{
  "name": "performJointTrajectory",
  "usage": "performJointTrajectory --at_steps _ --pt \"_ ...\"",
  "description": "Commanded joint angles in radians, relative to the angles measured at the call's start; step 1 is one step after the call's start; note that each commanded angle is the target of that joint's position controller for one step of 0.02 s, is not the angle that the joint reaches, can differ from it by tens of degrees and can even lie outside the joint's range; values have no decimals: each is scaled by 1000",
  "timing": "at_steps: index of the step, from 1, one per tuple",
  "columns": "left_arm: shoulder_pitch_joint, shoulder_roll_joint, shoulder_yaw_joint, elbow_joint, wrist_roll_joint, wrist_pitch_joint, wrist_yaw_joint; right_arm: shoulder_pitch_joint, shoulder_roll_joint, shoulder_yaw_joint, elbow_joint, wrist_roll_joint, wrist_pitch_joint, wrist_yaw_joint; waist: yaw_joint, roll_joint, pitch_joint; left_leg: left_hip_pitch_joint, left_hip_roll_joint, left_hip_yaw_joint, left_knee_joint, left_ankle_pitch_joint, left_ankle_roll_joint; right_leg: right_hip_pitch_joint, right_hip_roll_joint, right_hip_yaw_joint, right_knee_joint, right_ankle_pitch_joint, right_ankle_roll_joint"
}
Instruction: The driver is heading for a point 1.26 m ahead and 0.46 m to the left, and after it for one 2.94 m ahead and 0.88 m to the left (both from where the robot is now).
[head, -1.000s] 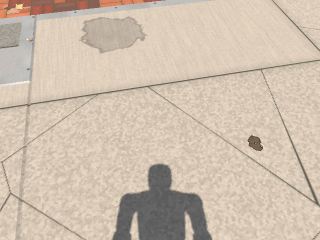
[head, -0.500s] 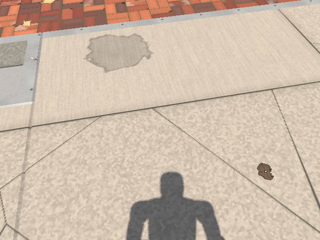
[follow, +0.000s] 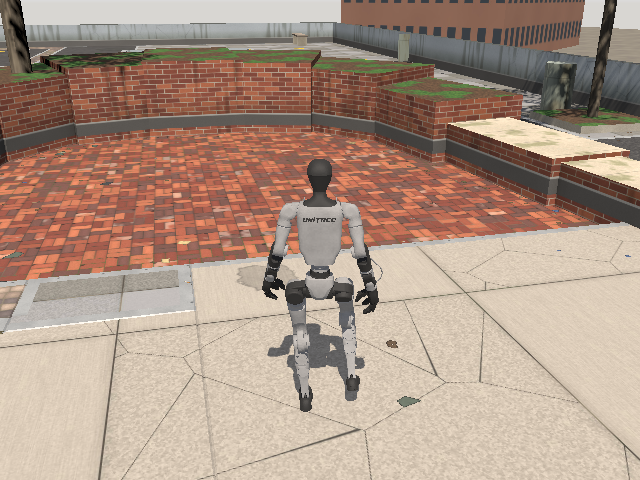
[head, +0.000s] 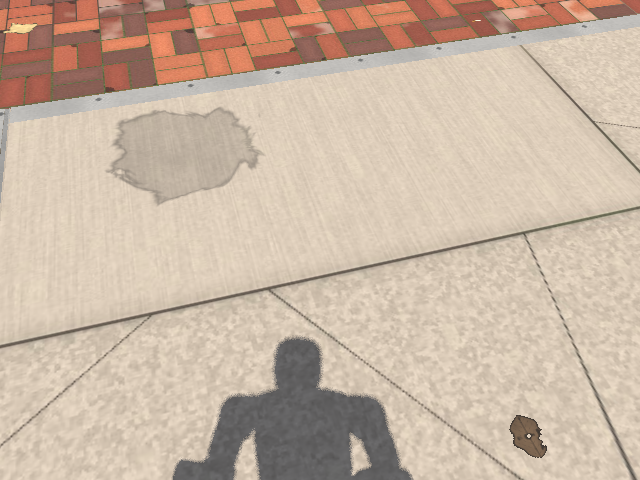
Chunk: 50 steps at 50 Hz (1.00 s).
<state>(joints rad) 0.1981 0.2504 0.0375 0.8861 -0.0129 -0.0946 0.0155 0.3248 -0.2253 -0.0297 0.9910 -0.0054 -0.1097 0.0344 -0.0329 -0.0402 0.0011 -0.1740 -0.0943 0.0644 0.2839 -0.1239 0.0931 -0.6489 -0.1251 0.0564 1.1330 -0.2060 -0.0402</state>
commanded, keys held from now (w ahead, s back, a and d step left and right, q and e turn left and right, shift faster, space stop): w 0.26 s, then w+q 0.74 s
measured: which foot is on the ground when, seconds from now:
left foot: down 0.00-0.32, up 0.34-0.86, down 0.88-1.00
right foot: up 0.00-0.28, down 0.30-0.88, up 0.90-1.00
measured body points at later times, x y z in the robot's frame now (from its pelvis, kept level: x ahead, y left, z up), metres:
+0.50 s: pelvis +0.27 -0.08 +0.00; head +0.29 -0.09 +0.45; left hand +0.32 +0.18 -0.12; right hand +0.36 -0.35 -0.14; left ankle +0.26 +0.09 -0.65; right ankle +0.29 -0.17 -0.74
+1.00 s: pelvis +0.53 +0.02 -0.01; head +0.56 +0.04 +0.43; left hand +0.53 +0.31 -0.14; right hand +0.74 -0.19 -0.13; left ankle +0.56 +0.09 -0.74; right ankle +0.48 -0.17 -0.64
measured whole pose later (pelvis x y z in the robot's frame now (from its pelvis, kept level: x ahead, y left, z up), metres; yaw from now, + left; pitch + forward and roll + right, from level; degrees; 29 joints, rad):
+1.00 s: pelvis +0.53 +0.02 -0.01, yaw +22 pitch +1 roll +0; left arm 0.20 0.27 0.06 0.85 -0.02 -0.13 0.01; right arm 0.20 -0.26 -0.09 0.78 0.01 -0.06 0.04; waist 0.00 -0.01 0.05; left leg -0.37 -0.10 0.03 0.51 -0.17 0.11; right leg -0.41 -0.06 0.03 1.26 -0.38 -0.01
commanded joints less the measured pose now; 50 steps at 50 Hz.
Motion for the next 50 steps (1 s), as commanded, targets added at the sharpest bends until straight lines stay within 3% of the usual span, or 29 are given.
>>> performJointTrajectory --at_steps 1,5,10,12,13,14,15,16,17,18,19,20,22,24,29,33,38,41,42,43,44,45,46,47,48,49,50 --pt "33 42 12 -43 12 6 6 -39 -133 -22 -56 2 -16 -20 47 76 53 -94 284 -217 -202 66 172 -30 -43 3 -145 153 27" --pt "-125 29 6 -83 4 -5 -5 39 -160 -26 -39 17 -4 -34 -10 79 54 -11 267 -166 -185 82 126 -1 2 -34 -425 303 35" --pt "-251 41 2 -132 -10 -14 -35 114 -169 -31 -5 26 16 -36 -49 95 82 143 325 -180 -116 57 112 -2 31 -44 -574 225 18" --pt "-234 61 8 -140 -10 -23 -46 106 -181 -37 -3 27 27 -38 -26 107 71 188 350 -193 -63 100 97 48 46 -51 -616 147 -10" --pt "-187 78 16 -131 -9 -27 -48 89 -189 -40 -6 26 32 -39 7 118 46 192 348 -187 -10 197 86 125 67 -69 -636 117 -26" --pt "-79 109 36 -101 -6 -31 -45 74 -179 -35 -11 24 37 -38 67 112 -12 165 308 -165 120 355 66 286 100 -90 -663 105 -47" --pt "121 174 64 -48 -2 -35 -36 61 -142 -19 -28 12 37 -37 149 75 -143 40 245 -121 365 366 34 571 44 -29 -642 129 -92" --pt "281 294 93 -26 19 -30 -29 129 -42 12 -58 2 21 -31 159 -140 -310 -337 99 -35 773 8 -37 982 -223 341 -663 92 -213" --pt "315 242 80 -12 20 -26 -33 171 -29 18 -40 29 -3 -28 154 -253 -406 -530 33 -166 980 -434 -43 1071 -324 665 -813 -29 -286" --pt "238 164 56 -25 16 -29 -33 94 -148 -14 -51 57 -14 -29 146 -143 -256 -609 92 -226 1063 -383 -25 941 -291 540 -829 -56 -230" --pt "142 119 41 -46 12 -30 -33 25 -162 -21 -72 61 -13 -32 115 -89 -161 -601 148 -201 1041 -282 -17 795 -251 375 -848 -8 -185" --pt "64 85 30 -53 10 -32 -38 -6 -144 -25 -74 51 -3 -40 83 -32 -90 -557 183 -186 982 -202 -25 664 -203 259 -894 46 -157" --pt "13 50 22 -41 21 -37 -42 20 -105 -34 -66 40 29 -43 31 -62 -27 -459 221 -183 903 -112 -32 523 -136 102 -960 119 -120" --pt "38 63 29 -16 29 -43 -38 35 -69 -35 -66 42 50 -41 15 -47 -6 -459 217 -179 897 -62 -37 490 -118 6 -979 247 -125" --pt "74 97 39 13 35 -36 -9 -94 -67 -46 -131 31 57 -34 28 -18 41 -576 204 -196 695 128 -54 536 -120 -119 -1005 331 -123" --pt "118 124 45 28 25 -24 9 -231 -45 -35 -188 22 54 -9 73 1 82 -577 200 -114 502 217 -46 600 -134 -192 -1017 323 -109" --pt "177 147 57 49 9 10 14 -351 -36 -29 -272 29 53 24 99 3 113 -618 182 -30 397 94 -9 771 -182 -248 -926 466 -97" --pt "131 192 69 28 0 26 22 -283 -80 -53 -291 32 59 34 29 -57 30 -405 88 68 388 -50 42 775 -176 -295 -738 929 -68" --pt "112 207 73 21 -1 33 25 -185 -117 -72 -275 36 61 33 -30 -71 -29 -270 48 84 375 -82 69 752 -167 -302 -592 1035 -57" --pt "87 210 71 10 -7 35 24 -26 -177 -106 -236 36 61 22 -118 -50 -112 -28 12 69 284 -13 108 659 -126 -315 -374 968 -26" --pt "95 176 59 -17 11 23 21 108 -275 -139 -205 32 70 -4 -154 89 -194 271 166 -193 242 -7 169 383 -63 -310 -45 519 20" --pt "175 32 17 -71 19 -16 1 46 -350 -143 -240 29 60 -8 -21 306 -302 568 420 -809 100 -112 381 -41 171 -154 321 -349 74" --pt "54 118 32 -99 -18 -65 -18 92 -265 -117 -238 15 53 -4 -97 181 -351 576 431 -872 -5 -135 354 -146 139 52 365 -338 39" --pt "-16 133 36 -127 -45 -80 -22 57 -205 -102 -236 11 42 -5 -82 142 -221 474 396 -703 4 -71 302 -194 91 45 312 -257 10" --pt "-17 125 35 -120 -28 -80 -15 -25 -166 -90 -250 21 34 -1 -21 30 -125 299 345 -568 1 33 256 -143 42 39 203 -181 6" --pt "-11 138 47 -109 -1 -68 -6 -91 -129 -78 -267 23 31 -2 16 19 -90 172 303 -474 -9 113 224 -67 10 31 115 -144 15" --pt "14 139 53 -110 8 -51 -7 -119 -118 -71 -283 17 31 -6 46 35 -72 84 278 -436 -32 153 217 -2 -7 35 71 -119 25"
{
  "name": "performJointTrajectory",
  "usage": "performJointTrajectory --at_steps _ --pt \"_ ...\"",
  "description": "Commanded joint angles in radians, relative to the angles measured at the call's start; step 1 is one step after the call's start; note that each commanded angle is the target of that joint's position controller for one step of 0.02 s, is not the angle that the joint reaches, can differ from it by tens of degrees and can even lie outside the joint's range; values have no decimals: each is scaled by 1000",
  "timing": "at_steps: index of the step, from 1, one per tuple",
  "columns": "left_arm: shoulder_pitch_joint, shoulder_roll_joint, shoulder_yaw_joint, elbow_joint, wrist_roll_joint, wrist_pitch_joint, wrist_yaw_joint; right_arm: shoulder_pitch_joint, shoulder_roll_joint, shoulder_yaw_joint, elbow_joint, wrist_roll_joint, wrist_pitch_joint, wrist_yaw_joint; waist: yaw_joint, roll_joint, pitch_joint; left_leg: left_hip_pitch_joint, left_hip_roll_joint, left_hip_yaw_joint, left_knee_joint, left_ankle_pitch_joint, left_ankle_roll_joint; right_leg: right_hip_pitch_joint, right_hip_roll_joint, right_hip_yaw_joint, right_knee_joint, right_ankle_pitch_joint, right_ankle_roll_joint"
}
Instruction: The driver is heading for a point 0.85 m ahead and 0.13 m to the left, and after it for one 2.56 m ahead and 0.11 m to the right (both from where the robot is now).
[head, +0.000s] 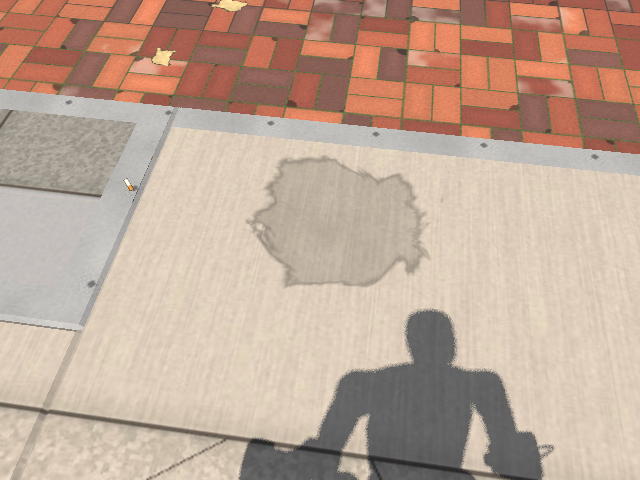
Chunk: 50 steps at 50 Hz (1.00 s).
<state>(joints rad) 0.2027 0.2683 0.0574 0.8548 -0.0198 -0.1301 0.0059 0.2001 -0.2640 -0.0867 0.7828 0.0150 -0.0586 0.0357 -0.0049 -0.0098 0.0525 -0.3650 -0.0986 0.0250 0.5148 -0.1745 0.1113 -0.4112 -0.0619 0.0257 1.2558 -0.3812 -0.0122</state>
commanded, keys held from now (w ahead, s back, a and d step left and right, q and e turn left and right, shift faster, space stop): w+q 0.54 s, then w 0.46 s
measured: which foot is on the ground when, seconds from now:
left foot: down 0.00-0.38, up 0.40-0.84, down 0.86-1.00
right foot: up 0.00-0.34, down 0.36-0.88, up 0.90-1.00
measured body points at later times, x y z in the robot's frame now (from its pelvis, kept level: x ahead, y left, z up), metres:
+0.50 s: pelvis +0.28 -0.04 +0.00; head +0.30 -0.03 +0.45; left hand +0.36 +0.26 -0.09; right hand +0.44 -0.28 -0.11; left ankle +0.17 +0.06 -0.64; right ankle +0.36 -0.13 -0.73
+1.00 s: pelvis +0.50 +0.11 +0.00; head +0.52 +0.14 +0.45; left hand +0.43 +0.39 -0.13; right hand +0.75 -0.06 -0.09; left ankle +0.50 +0.21 -0.73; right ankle +0.47 -0.07 -0.64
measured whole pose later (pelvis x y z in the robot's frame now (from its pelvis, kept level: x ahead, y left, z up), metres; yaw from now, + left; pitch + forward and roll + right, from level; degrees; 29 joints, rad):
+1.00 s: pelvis +0.50 +0.11 +0.00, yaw +26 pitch +2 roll -1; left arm 0.28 0.30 0.05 0.87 -0.02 -0.09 -0.01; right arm 0.19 -0.26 -0.05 0.69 0.00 -0.06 0.03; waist 0.02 -0.02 0.02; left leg -0.36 -0.02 0.04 0.50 -0.18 0.06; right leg -0.42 -0.08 0.00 1.16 -0.40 -0.02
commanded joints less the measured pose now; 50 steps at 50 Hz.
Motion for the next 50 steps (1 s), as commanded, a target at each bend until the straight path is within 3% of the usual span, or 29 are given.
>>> performJointTrajectory --at_steps 1,5,9,12,15,17,18,19,20,21,22,23,24,26,30,35,39,41,42,43,44,45,46,47,48,49,50 --pt "17 115 35 -86 23 -2 3 3 -90 -16 -78 -2 -21 -11 31 9 -113 225 269 -383 -281 234 201 -211 -71 58 -94 70 14" --pt "-93 76 25 -139 38 21 12 67 -150 -30 -72 2 -23 -38 10 33 -69 129 221 -293 -300 326 185 -223 -41 20 -330 233 70" --pt "-236 49 11 -184 26 14 -1 127 -148 -30 -65 9 -10 -48 -51 90 -57 117 171 -271 -267 197 122 -156 27 12 -628 449 66" --pt "-296 71 14 -217 14 3 -15 168 -148 -29 -54 14 -3 -50 -75 107 -55 173 202 -342 -217 142 110 -132 52 28 -716 455 53" --pt "-280 107 27 -228 11 -15 -28 168 -149 -31 -58 13 6 -58 -53 131 -64 255 237 -436 -132 130 94 -88 64 48 -779 351 22" --pt "-149 135 45 -198 15 -25 -23 130 -134 -26 -75 11 11 -59 22 152 -109 245 200 -443 -25 223 62 94 73 23 -839 330 -20" --pt "-15 176 60 -180 32 -30 -17 107 -90 -9 -95 2 7 -54 88 112 -220 160 148 -389 172 215 27 328 -26 99 -812 335 -75" --pt "141 258 81 -164 51 -24 -8 194 -28 10 -119 5 0 -54 94 -91 -386 -132 22 -256 515 -48 -47 710 -255 416 -816 262 -201" --pt "178 238 79 -137 32 -12 -17 268 -55 16 -129 25 -7 -53 66 -338 -435 -373 16 -216 727 -427 -70 818 -390 773 -918 31 -287" --pt "123 144 55 -160 18 -3 -15 217 -151 -6 -110 32 -2 -52 82 -190 -288 -454 83 -234 824 -356 -78 699 -359 688 -949 -105 -247" --pt "76 106 42 -170 20 9 -10 127 -169 -11 -125 21 5 -51 86 -97 -179 -451 121 -190 834 -269 -83 560 -314 524 -960 -58 -202" --pt "29 91 34 -166 25 16 -11 84 -153 -12 -138 9 9 -48 61 -51 -99 -417 150 -172 789 -209 -85 422 -265 408 -992 47 -183" --pt "1 73 26 -161 30 17 -11 72 -138 -16 -144 4 13 -45 36 -63 -62 -381 181 -170 741 -171 -84 339 -226 323 -1020 123 -169" --pt "-10 77 29 -147 30 10 -14 95 -91 -9 -145 15 26 -38 12 -99 -46 -321 204 -141 699 -136 -86 254 -190 201 -1069 216 -166" --pt "36 124 44 -102 28 -3 -19 39 -57 3 -171 4 28 -39 16 -53 -46 -363 208 -149 547 -22 -102 279 -199 89 -1106 390 -205" --pt "73 158 47 -65 6 17 -16 -116 -32 24 -196 0 2 -11 61 -48 -17 -288 191 -58 224 173 -96 307 -162 -39 -1107 427 -174" --pt "143 193 52 -22 -11 39 -17 -211 -48 25 -237 9 -5 5 83 -71 11 -260 168 -19 99 89 -70 400 -214 -26 -1074 442 -163" --pt "138 211 54 -9 -19 52 -14 -183 -76 15 -238 4 -8 7 45 -94 -9 -179 136 8 43 16 -37 442 -229 -35 -1001 603 -146" --pt "123 215 52 -5 -23 58 -11 -93 -100 -1 -213 -2 -9 5 -18 -93 -65 -32 101 39 -11 44 -13 432 -205 -73 -889 762 -124" --pt "134 190 41 0 -18 60 -7 62 -150 -28 -161 -6 -7 -3 -87 -73 -162 206 77 49 -25 81 15 360 -157 -121 -702 833 -93" --pt "128 136 16 -29 13 55 -4 251 -236 -55 -127 -14 -2 -20 -158 54 -308 524 273 -191 9 141 83 125 -103 -153 -370 536 -45" --pt "222 28 -19 -56 20 32 -13 254 -313 -58 -122 -16 -2 -19 -69 296 -410 755 490 -678 -124 -26 239 -239 72 -76 -57 -182 3" --pt "156 131 6 -44 -8 13 -20 259 -222 -36 -125 -9 -8 -16 -117 183 -399 726 485 -720 -182 -96 225 -346 32 56 56 -203 -7" --pt "78 157 14 -75 -28 6 -24 200 -184 -21 -124 -8 -14 -14 -103 160 -260 614 448 -563 -190 -32 187 -408 -11 38 60 -118 -20" --pt "44 146 12 -77 -16 6 -19 133 -154 -10 -128 -6 -15 -12 -69 95 -189 482 400 -446 -206 55 159 -376 -52 23 7 -28 -20" --pt "35 142 16 -76 2 11 -16 78 -126 -3 -133 -11 -17 -8 -36 84 -139 366 365 -372 -238 120 146 -329 -76 23 -51 31 -13" --pt "59 133 17 -69 4 24 -18 46 -102 4 -135 -18 -21 -7 -1 95 -123 290 340 -325 -274 151 139 -266 -95 33 -81 72 -9"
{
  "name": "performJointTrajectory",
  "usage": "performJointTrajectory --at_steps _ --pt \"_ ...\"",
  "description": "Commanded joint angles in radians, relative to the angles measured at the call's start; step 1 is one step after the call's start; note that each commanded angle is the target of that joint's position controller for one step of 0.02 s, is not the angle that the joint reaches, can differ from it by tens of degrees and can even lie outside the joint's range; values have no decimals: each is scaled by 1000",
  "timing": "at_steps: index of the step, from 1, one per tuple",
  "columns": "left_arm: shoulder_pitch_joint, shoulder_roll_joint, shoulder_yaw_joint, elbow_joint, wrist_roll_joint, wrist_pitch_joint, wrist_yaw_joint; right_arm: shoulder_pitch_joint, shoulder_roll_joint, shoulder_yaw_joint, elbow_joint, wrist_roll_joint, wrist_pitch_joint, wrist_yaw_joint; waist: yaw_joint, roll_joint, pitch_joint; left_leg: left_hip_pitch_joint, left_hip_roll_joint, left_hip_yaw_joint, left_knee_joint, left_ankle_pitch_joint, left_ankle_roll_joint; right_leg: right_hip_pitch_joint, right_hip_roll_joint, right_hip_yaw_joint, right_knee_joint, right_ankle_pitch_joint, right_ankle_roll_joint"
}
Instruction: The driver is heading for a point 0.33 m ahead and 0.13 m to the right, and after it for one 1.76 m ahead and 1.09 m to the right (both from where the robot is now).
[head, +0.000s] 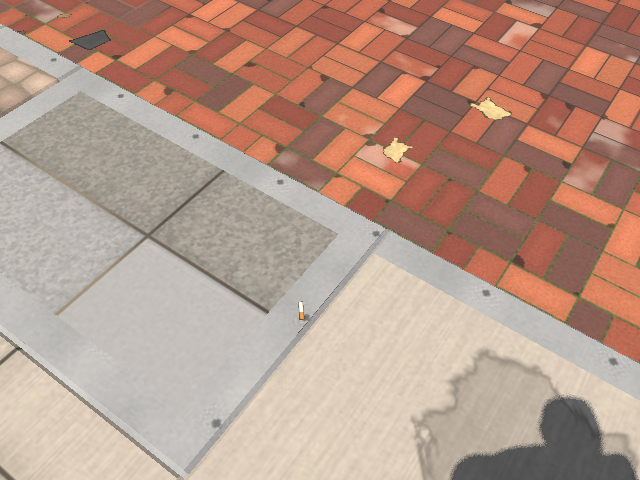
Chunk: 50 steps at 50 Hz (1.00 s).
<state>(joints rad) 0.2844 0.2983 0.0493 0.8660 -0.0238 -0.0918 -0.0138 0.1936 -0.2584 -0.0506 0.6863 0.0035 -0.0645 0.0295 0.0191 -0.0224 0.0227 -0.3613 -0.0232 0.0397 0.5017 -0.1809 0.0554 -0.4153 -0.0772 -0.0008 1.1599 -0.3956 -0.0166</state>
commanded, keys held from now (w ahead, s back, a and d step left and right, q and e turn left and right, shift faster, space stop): w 0.04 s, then w+e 0.20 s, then e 0.76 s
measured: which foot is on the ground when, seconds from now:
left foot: down 0.00-0.40, up 0.42-0.86, down 0.88-1.00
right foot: up 0.00-0.38, down 0.40-0.90, up 0.92-1.00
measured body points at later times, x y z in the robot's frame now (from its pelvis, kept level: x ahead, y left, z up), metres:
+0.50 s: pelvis +0.24 -0.06 -0.02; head +0.30 -0.08 +0.43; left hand +0.47 +0.17 -0.11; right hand +0.29 -0.35 -0.14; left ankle +0.12 +0.10 -0.63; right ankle +0.34 -0.15 -0.74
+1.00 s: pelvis +0.35 -0.02 +0.01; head +0.38 -0.03 +0.46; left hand +0.63 +0.11 -0.07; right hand +0.31 -0.33 -0.08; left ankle +0.38 +0.08 -0.73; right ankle +0.30 -0.14 -0.69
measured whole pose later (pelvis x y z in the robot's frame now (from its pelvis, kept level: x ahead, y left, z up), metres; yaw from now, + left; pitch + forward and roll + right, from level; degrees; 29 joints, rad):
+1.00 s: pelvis +0.35 -0.02 +0.01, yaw -29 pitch +3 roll +0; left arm 0.20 0.29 0.05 0.62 0.06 -0.08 -0.04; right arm 0.27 -0.31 -0.03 0.68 -0.03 -0.10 -0.02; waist -0.04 0.00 -0.02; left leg -0.22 0.01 0.04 0.39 -0.24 0.05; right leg -0.50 0.11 0.14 0.87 -0.44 0.03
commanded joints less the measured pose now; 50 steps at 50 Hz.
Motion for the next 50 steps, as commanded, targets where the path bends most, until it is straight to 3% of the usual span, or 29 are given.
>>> performJointTrajectory --at_steps 1,4,8,12,14,16,18,19,20,21,22,23,24,25,27,28,30,32,33,34,36,39,42,44,45,46,47,48,50 --pt "-3 84 23 -74 7 -2 1 43 -107 -33 -34 -7 -22 0 -7 114 -89 243 258 -316 -294 169 200 -225 -82 58 -8 111 3" --pt "-29 55 18 -79 11 26 6 51 -131 -42 -3 -9 -42 -8 8 87 -44 198 256 -215 -355 231 208 -258 -82 59 -95 209 30" --pt "-131 39 13 -105 5 28 -3 89 -142 -44 39 -16 -44 -25 -32 78 2 226 235 -82 -380 232 160 -294 -54 78 -302 426 31" --pt "-245 21 3 -150 4 22 -22 128 -164 -50 76 -9 -41 -33 -81 69 42 293 255 -1 -386 217 129 -288 -21 45 -469 520 10" --pt "-279 16 1 -174 13 19 -35 127 -162 -49 92 -7 -29 -39 -88 62 60 337 258 44 -325 357 109 -275 -3 18 -537 498 -6" --pt "-279 31 8 -200 20 16 -52 115 -182 -54 97 1 -9 -50 -75 93 34 384 271 65 -230 549 83 -238 26 -23 -560 423 -24" --pt "-185 75 30 -196 24 15 -62 87 -208 -61 86 11 9 -67 -24 130 -42 417 260 81 -68 795 46 -114 87 -74 -574 331 -52" --pt "-59 110 51 -166 24 15 -60 66 -209 -61 78 13 20 -75 42 113 -103 391 226 104 100 828 16 35 129 -91 -636 369 -75" --pt "43 176 78 -148 25 16 -43 88 -190 -53 68 7 19 -79 87 42 -174 260 164 123 344 645 -39 251 96 -11 -680 610 -116" --pt "63 279 93 -160 30 26 -21 204 -78 -19 38 -48 4 -67 1 -224 -297 -105 24 114 726 -226 -110 608 -169 337 -563 1097 -259" --pt "69 262 79 -200 35 23 -23 249 -87 -2 35 -31 -19 -48 16 -224 -517 -286 -77 -101 976 -537 -129 791 -330 706 -662 1082 -434" --pt "36 208 72 -222 34 32 -24 155 -169 -23 30 3 -24 -39 66 -82 -496 -311 -6 -181 993 -455 -107 727 -265 586 -690 962 -383" --pt "-24 163 61 -229 19 38 -20 75 -166 -21 1 12 -19 -44 50 -29 -362 -348 29 -154 922 -370 -95 594 -214 473 -710 844 -333" --pt "-67 134 52 -234 10 46 -15 40 -157 -22 4 -1 -6 -57 23 39 -246 -342 61 -138 849 -319 -100 435 -171 404 -746 777 -296" --pt "-112 125 49 -251 25 58 -6 53 -164 -31 -8 -9 30 -70 -36 -16 -175 -224 78 -140 745 -267 -101 213 -123 367 -812 672 -275" --pt "-129 129 51 -259 31 59 -5 74 -148 -29 -5 -10 40 -73 -52 -37 -162 -191 70 -128 696 -260 -106 153 -106 344 -824 677 -272" --pt "-129 149 60 -263 33 60 4 78 -120 -22 -3 -17 47 -82 -57 -50 -171 -168 54 -116 590 -233 -122 110 -85 311 -820 730 -267" --pt "-122 165 66 -268 25 72 19 58 -116 -21 -4 -20 52 -86 -48 -54 -200 -169 44 -126 521 -176 -137 115 -79 322 -811 654 -255" --pt "-104 120 47 -293 80 -5 -16 208 -92 14 34 -92 38 -47 -83 -136 -203 -89 76 -92 556 -121 -162 34 -60 324 -905 418 -255" --pt "-147 126 56 -309 69 -36 -32 207 -119 1 52 -90 41 -34 -80 -98 -141 -72 79 -91 541 -97 -164 -16 -37 330 -921 247 -229" --pt "-158 143 60 -328 56 -59 -40 126 -138 3 32 -72 44 -29 -54 -54 -109 -68 86 -85 449 -97 -161 -11 -22 362 -909 139 -204" --pt "-84 136 63 -339 42 -53 -40 38 -133 15 -6 -51 22 -39 12 -65 -116 -111 83 -109 269 -194 -143 166 -71 471 -840 131 -243" --pt "-80 129 60 -341 30 -35 -41 43 -146 11 -22 -28 -6 -51 5 -63 -125 -49 36 -78 82 -155 -104 221 -77 546 -787 223 -265" --pt "-89 103 43 -325 34 -22 -51 71 -151 10 -33 -6 -20 -43 -34 -49 -131 104 31 -72 -93 46 -31 167 -42 559 -744 339 -243" --pt "-69 75 29 -314 41 -16 -53 105 -177 2 -46 -3 -31 -43 -51 -29 -165 208 113 -123 -127 190 64 122 -10 527 -684 330 -192" --pt "-43 21 12 -364 62 -13 -47 89 -295 -29 -75 -11 -44 -50 -5 222 -228 399 377 -437 -174 478 362 -118 174 305 -544 32 -53" --pt "-112 107 36 -367 99 -12 -38 108 -312 -51 -70 -50 -55 -54 -68 159 -139 459 500 -566 -250 496 444 -314 205 179 -341 -209 37" --pt "-111 133 46 -339 97 -5 -24 110 -283 -47 -68 -51 -60 -60 -65 76 -139 442 456 -462 -258 453 364 -295 143 167 -201 -170 57" --pt "-39 152 61 -284 92 8 6 -38 -167 -10 -117 -24 -64 -56 -2 139 -86 337 335 -251 -271 431 237 -245 112 114 -46 -68 90"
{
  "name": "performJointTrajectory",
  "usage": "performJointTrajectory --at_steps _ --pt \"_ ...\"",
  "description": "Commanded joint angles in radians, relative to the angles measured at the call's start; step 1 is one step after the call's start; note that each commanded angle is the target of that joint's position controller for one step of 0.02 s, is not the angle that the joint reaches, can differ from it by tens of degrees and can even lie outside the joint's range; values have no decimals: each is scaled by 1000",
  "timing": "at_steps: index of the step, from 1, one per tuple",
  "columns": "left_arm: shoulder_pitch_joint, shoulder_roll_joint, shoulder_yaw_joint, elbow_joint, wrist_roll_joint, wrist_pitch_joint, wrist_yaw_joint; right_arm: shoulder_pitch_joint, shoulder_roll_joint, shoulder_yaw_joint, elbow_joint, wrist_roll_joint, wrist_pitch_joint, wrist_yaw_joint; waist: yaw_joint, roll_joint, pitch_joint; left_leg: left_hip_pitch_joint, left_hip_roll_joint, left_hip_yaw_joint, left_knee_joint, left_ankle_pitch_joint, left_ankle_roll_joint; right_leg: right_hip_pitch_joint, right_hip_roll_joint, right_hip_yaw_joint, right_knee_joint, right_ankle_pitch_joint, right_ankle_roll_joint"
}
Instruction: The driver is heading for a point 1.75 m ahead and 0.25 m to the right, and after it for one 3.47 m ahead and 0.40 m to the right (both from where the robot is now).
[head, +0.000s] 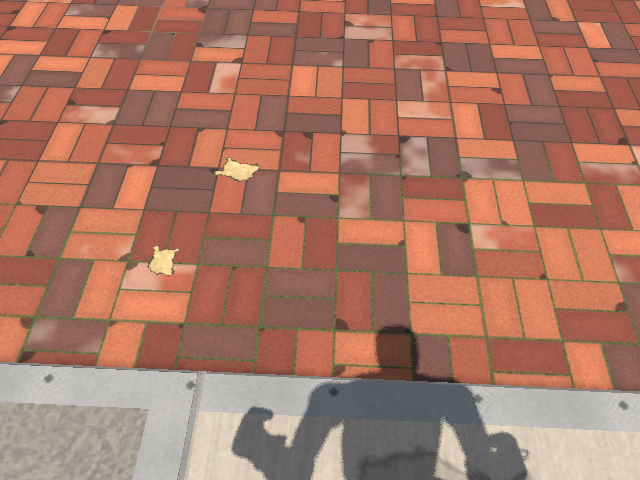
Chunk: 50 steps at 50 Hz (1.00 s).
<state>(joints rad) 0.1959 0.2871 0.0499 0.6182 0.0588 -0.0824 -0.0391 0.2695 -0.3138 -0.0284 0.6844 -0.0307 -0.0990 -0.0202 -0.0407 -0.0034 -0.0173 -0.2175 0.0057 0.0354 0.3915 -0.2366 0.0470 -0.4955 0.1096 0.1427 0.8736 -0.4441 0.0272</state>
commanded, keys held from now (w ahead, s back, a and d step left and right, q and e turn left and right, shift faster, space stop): e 0.38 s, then no key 0.24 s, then w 0.38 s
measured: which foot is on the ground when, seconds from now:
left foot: down 0.00-0.40, up 0.42-0.90, down 0.92-1.00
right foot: up 0.00-0.36, down 0.38-0.92, up 0.94-1.00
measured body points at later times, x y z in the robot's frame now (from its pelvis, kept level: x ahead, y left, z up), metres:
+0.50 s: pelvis +0.04 -0.05 +0.00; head +0.07 -0.06 +0.45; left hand +0.27 +0.18 -0.09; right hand +0.08 -0.37 -0.09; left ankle -0.01 +0.10 -0.69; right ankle +0.01 -0.14 -0.75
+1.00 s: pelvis +0.15 -0.03 -0.01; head +0.16 -0.03 +0.44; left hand +0.32 +0.18 -0.13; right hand +0.16 -0.30 -0.11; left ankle +0.17 +0.06 -0.75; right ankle +0.03 -0.13 -0.69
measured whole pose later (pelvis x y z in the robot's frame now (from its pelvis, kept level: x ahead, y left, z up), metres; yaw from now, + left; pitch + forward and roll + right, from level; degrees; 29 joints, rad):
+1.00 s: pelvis +0.15 -0.03 -0.01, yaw -20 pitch +2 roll +0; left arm 0.32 0.25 0.04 0.75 0.07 -0.08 -0.04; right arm 0.30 -0.26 0.00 0.73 -0.06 -0.14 0.03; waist -0.01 -0.01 -0.01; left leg -0.23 -0.02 0.06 0.48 -0.28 0.07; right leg -0.33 0.05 0.12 0.92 -0.43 -0.07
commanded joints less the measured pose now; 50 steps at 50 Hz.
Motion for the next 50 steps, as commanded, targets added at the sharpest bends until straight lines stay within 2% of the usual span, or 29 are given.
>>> performJointTrajectory --at_steps 1,2,5,9,12,15,18,19,20,21,22,23,24,25,26,30,32,33,34,36,38,40,44,45,46,47,48,49,50 --pt "46 138 51 -35 17 4 29 -150 -98 -30 -137 23 -31 -10 61 121 -35 151 275 -176 -162 522 223 -134 -74 -74 316 22 59" --pt "52 115 42 -32 18 7 16 -163 -111 -34 -156 18 -28 -15 61 107 -47 124 253 -118 -162 560 217 -95 -77 -113 364 54 63" --pt "7 72 23 -27 -18 11 -23 -94 -154 -53 -148 -4 -14 -24 4 79 -35 213 212 0 -144 584 203 -112 -122 -165 203 139 89" --pt "-38 67 7 -33 -17 26 -45 60 -205 -94 -87 -14 10 -11 -60 101 -7 354 326 -22 -118 645 244 -131 -184 -181 -88 117 67" --pt "-7 98 12 -14 -6 29 -45 -8 -213 -112 -101 -29 9 -1 -28 134 -6 302 364 -17 -137 618 243 -29 -173 -204 -178 121 10" --pt "-11 116 21 -6 -15 25 -51 -74 -202 -117 -115 -41 2 -15 -5 141 -14 280 372 16 -141 516 200 45 -162 -193 -239 153 -31" --pt "-15 120 35 -7 -35 17 -65 -116 -203 -116 -105 -27 10 -29 31 117 -22 237 337 81 -71 386 129 171 -113 -217 -412 306 -88" --pt "-14 131 45 -9 -41 7 -62 -98 -189 -109 -90 -18 15 -23 40 91 -40 203 305 102 -19 324 95 256 -81 -225 -489 448 -127" --pt "4 183 65 -19 -41 -4 -48 -48 -140 -95 -83 -18 22 -13 39 7 -105 119 225 170 96 221 22 417 -135 -149 -497 735 -207" --pt "101 303 95 -22 -58 -3 -20 -3 -44 -60 -137 -28 20 -11 41 -184 -269 -114 70 245 325 -142 -95 735 -376 173 -472 1142 -443" --pt "216 282 91 -6 -29 -18 -10 -58 -61 -55 -147 -33 7 -1 119 -101 -272 -322 7 53 481 -504 -117 835 -490 346 -499 1042 -508" --pt "229 252 96 33 -9 -46 6 -132 -67 -51 -146 -28 1 8 131 -85 -105 -428 51 -45 575 -483 -102 713 -465 267 -515 929 -428" --pt "192 211 90 32 -26 -50 8 -129 -122 -68 -118 -29 0 -2 116 -111 -65 -433 74 -51 674 -458 -101 627 -423 181 -532 903 -388" --pt "123 171 73 7 -51 -45 7 -80 -159 -83 -94 -38 1 -8 71 -114 -71 -394 83 -61 689 -425 -99 549 -411 144 -551 906 -367" --pt "67 153 67 -10 -66 -37 9 -73 -145 -75 -87 -37 4 -9 39 -109 -46 -336 93 -70 693 -376 -96 434 -390 106 -584 876 -337" --pt "-80 162 57 -79 -38 -28 1 50 -99 -53 -4 -21 38 35 -39 -68 -54 -150 69 -38 579 -101 -125 227 -306 -14 -626 787 -283" --pt "-67 153 55 -77 -40 -29 -14 57 -72 -36 21 -22 55 63 -14 -58 -44 -108 88 -30 447 -66 -144 208 -281 -24 -609 592 -260" --pt "16 168 64 -51 -36 -24 -21 21 -66 -26 18 -31 63 69 44 -65 -8 -160 88 -19 404 -88 -139 242 -300 22 -631 352 -280" --pt "111 202 81 -24 -29 -18 -21 -26 -74 -21 2 -37 65 64 104 -84 26 -261 76 -7 384 -125 -123 316 -344 106 -660 131 -315" --pt "179 172 74 -3 -30 -23 -4 -88 -77 -12 -21 -32 45 40 149 -97 40 -421 91 -47 330 -133 -85 469 -415 252 -673 -73 -331" --pt "147 119 49 -3 -34 -27 13 -120 -68 -3 -29 -39 23 26 148 -107 25 -444 80 -48 287 -143 -53 511 -414 275 -674 -109 -316" --pt "86 121 41 -12 -29 -21 16 -104 -54 5 -24 -46 11 35 119 -99 28 -321 47 -6 234 -131 -25 417 -376 219 -678 -97 -297" --pt "46 148 35 16 -6 0 -3 -56 -60 3 -13 -6 -30 67 44 -79 41 10 -11 33 84 45 32 212 -305 124 -607 -71 -267" --pt "45 128 27 25 5 -1 -3 -10 -65 2 -9 -5 -45 65 16 -65 25 105 1 16 87 45 55 168 -283 104 -548 -46 -250" --pt "48 82 14 30 16 -3 0 94 -89 -7 11 -14 -58 57 -31 8 -8 229 65 -67 60 36 101 101 -220 56 -380 -23 -205" --pt "28 1 -7 -31 18 -18 -8 247 -192 -35 29 -17 -61 35 -79 241 -98 483 301 -511 -79 -13 328 -168 -15 -91 -48 -67 -91" --pt "-38 34 1 -21 20 -32 -14 353 -160 -29 61 -40 -57 34 -144 162 3 494 381 -716 -192 -134 353 -373 -16 31 133 -110 -88" --pt "-47 31 4 -4 4 -40 1 294 -129 -25 76 -35 -53 43 -94 114 89 450 370 -614 -203 -232 296 -455 -52 61 237 -21 -103" --pt "-7 56 9 37 10 -41 13 215 -63 -8 63 -30 -42 43 -58 85 89 393 324 -508 -220 -249 254 -434 -95 23 286 60 -107"
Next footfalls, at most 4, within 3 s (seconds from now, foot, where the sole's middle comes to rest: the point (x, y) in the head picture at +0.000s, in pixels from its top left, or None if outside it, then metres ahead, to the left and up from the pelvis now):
0.38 right None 0.05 -0.15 -0.78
0.92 left None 0.20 0.05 -0.78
1.40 right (449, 479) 0.48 -0.26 -0.78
2.02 left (358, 323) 0.94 -0.12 -0.91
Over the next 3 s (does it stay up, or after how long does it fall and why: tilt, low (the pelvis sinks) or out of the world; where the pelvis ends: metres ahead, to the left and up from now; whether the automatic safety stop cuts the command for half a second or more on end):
stays up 1.27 -0.35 -0.15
